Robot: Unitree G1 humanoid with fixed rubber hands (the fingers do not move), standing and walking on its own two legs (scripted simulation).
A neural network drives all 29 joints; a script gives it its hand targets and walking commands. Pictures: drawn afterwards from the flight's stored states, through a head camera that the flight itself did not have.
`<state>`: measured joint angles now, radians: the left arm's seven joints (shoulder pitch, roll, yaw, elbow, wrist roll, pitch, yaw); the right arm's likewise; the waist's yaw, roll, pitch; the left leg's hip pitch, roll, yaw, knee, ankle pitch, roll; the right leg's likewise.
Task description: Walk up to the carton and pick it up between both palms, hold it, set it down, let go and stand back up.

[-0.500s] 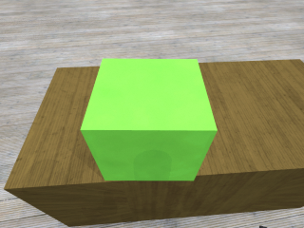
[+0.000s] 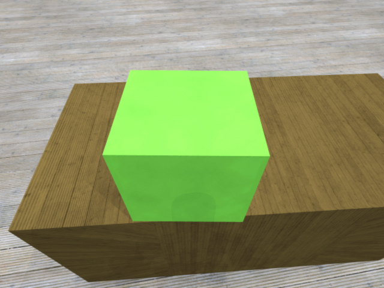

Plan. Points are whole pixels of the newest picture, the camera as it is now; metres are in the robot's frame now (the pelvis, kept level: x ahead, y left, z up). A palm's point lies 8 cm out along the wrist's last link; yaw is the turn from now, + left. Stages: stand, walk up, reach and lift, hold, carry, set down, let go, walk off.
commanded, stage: walk up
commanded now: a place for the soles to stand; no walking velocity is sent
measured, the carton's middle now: (188, 148) +0.46 +0.01 +0.00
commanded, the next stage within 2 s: reach and lift in 0.30 s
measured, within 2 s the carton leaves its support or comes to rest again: neither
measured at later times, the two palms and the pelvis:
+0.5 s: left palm (62, 286) +0.18 +0.29 -0.10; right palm (334, 284) +0.16 -0.30 -0.11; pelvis +0.00 +0.00 -0.02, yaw +2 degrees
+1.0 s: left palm (66, 272) +0.19 +0.27 -0.07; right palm (332, 280) +0.16 -0.28 -0.07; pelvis +0.03 +0.01 -0.01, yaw +1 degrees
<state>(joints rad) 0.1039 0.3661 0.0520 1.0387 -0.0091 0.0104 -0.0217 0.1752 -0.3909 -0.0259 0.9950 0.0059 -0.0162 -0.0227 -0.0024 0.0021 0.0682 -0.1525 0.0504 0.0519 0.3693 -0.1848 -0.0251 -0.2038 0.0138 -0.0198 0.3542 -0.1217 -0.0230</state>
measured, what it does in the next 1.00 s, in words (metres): stands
